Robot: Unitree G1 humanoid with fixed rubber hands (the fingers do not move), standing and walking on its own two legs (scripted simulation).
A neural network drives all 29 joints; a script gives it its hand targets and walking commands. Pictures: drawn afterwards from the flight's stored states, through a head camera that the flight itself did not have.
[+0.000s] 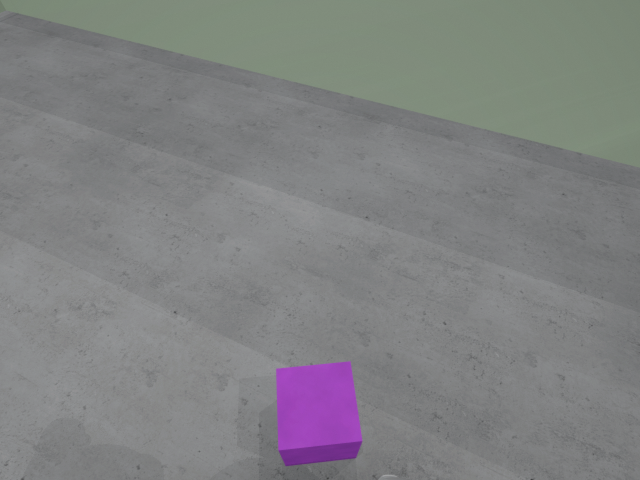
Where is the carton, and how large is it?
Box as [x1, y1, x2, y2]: [276, 361, 361, 465]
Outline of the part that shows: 350,361 276,369 278,450 285,465 353,458 356,456 361,443 361,434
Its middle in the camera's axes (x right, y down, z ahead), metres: -0.01 +0.47 +1.04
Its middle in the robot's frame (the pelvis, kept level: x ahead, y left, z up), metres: +0.37 -0.01 -0.64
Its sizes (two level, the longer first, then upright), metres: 0.196 0.191 0.227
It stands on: the floor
